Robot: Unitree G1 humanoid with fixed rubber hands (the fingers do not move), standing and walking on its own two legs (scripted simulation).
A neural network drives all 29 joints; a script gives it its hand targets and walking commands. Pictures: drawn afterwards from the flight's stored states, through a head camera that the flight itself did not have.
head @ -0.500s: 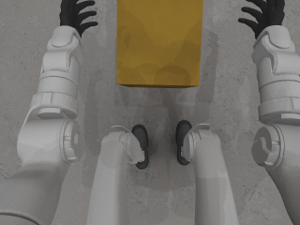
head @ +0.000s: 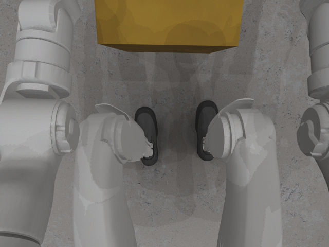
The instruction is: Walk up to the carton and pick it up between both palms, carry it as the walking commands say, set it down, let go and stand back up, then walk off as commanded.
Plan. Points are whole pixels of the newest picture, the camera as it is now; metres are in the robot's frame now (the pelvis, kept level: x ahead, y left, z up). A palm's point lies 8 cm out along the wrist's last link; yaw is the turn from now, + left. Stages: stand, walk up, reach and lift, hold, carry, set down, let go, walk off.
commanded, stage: reach and lift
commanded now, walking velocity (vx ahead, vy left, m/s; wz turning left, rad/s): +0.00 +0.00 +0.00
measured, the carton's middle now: out of the picture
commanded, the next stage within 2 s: none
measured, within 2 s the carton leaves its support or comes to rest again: leaves its support in 1.96 s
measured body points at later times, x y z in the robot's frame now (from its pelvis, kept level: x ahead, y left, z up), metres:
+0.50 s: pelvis +0.01 +0.00 -0.07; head +0.39 -0.01 +0.17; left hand +0.58 +0.17 -0.25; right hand +0.56 -0.23 -0.24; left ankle +0.14 +0.09 -0.40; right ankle +0.15 -0.11 -0.39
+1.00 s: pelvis +0.01 +0.00 -0.07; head +0.39 -0.01 +0.17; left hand +0.58 +0.17 -0.25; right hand +0.56 -0.22 -0.24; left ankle +0.14 +0.09 -0.40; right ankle +0.15 -0.11 -0.40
